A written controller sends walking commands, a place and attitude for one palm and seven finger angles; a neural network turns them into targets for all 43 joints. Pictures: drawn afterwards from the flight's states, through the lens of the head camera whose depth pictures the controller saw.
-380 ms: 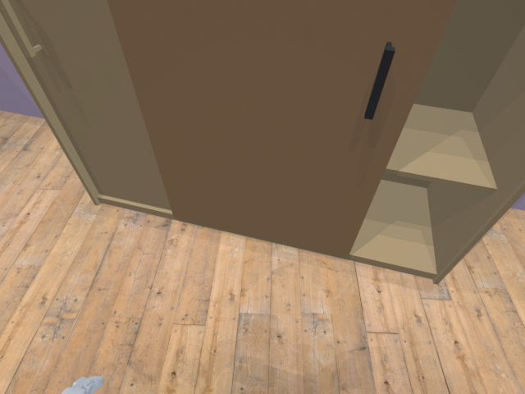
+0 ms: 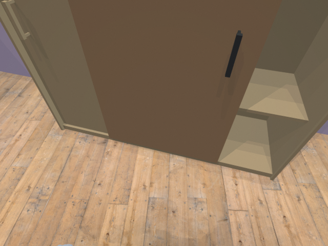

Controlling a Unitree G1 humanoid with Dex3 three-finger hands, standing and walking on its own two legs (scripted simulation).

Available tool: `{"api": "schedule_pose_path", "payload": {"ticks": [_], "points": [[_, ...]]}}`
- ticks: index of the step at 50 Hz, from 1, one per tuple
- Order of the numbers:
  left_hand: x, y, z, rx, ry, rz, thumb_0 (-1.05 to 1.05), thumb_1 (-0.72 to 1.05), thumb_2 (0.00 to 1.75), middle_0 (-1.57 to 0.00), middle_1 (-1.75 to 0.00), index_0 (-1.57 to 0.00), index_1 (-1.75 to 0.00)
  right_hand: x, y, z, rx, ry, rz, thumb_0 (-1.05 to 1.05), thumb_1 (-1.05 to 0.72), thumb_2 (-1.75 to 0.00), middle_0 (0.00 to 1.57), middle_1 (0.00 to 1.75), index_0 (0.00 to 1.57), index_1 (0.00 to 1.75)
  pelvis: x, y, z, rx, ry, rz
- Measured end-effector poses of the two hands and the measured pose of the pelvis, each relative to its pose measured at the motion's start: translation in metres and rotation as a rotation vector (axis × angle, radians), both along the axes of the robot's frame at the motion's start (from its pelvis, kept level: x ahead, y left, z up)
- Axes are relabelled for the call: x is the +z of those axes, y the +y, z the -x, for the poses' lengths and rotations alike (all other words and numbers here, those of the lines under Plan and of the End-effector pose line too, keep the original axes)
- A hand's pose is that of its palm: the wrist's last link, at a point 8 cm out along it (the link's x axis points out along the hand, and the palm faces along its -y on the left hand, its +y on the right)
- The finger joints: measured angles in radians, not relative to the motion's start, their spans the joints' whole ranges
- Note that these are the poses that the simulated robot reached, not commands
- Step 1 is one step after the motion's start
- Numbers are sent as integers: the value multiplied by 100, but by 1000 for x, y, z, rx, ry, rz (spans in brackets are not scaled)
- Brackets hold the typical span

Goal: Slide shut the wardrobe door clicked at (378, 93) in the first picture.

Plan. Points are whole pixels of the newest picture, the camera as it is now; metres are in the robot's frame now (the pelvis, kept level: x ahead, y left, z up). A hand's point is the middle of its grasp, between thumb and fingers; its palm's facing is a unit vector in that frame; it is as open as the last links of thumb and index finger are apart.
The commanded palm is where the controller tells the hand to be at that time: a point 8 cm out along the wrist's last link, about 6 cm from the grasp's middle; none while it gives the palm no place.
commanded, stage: stand and wait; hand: left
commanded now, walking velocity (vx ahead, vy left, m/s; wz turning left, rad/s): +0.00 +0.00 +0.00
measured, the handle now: (233, 54) +0.79 -0.23 +0.09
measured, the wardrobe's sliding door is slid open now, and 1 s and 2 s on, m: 0.37 0.37 0.37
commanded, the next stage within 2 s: look at it before walking up in 0.44 s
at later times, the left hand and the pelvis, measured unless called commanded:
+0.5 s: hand out of the picture +0.07 +0.24 -0.15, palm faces -0.03 -0.94 -0.34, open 7.4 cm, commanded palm none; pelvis -0.01 -0.01 +0.00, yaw +0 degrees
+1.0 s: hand out of the picture +0.07 +0.24 -0.15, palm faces -0.02 -0.94 -0.33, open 7.4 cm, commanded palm none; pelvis -0.01 -0.01 +0.01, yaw +0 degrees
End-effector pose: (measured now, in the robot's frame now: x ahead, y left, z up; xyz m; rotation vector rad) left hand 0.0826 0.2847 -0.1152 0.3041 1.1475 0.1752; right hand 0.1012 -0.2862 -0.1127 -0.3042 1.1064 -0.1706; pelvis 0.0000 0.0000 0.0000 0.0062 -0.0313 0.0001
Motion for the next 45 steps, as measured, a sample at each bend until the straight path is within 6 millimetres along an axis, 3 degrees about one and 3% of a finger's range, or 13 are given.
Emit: {"api": "schedule_pose_path", "payload": {"ticks": [9,17,33,45], "points": [[-1,1,22,15,59,-14,1,91,89,-20,-30,-21,-30,-4,-16,32,-32,84,16,1,-91,-90,20,30,20,30,2,-7,5,0,1,1],[0,-1,24,14,70,-18,1,91,89,-20,-30,-21,-30,-5,-21,48,-49,122,16,1,-91,-90,20,30,20,30,3,-10,8,-2,2,2],[3,-6,8,-2,21,-8,1,91,89,-20,-30,-21,-30,-3,-17,41,-46,90,6,1,-91,-90,20,30,20,30,4,-10,9,-3,-1,3],[2,-3,14,6,33,-9,1,91,89,-20,-30,-21,-30,-1,-16,36,-40,79,10,1,-91,-90,20,30,20,30,5,-9,9,-4,-2,3]]}}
